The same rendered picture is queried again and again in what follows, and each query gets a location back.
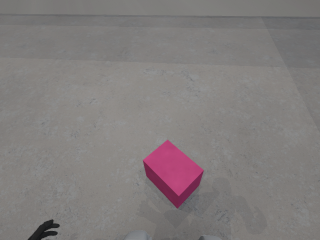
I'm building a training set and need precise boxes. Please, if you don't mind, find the robot left thigh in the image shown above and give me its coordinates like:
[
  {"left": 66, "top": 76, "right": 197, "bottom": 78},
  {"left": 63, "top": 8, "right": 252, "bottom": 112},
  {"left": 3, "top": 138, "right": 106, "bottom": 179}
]
[{"left": 123, "top": 230, "right": 152, "bottom": 240}]

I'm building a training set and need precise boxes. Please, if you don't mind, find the carton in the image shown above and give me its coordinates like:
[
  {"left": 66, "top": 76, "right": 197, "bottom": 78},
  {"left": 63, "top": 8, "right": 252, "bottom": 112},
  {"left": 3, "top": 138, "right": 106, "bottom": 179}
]
[{"left": 143, "top": 140, "right": 204, "bottom": 209}]

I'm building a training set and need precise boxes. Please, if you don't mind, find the left robot hand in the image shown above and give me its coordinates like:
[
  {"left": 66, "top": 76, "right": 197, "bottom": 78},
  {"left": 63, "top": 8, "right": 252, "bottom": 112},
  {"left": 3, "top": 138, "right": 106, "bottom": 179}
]
[{"left": 28, "top": 219, "right": 60, "bottom": 240}]

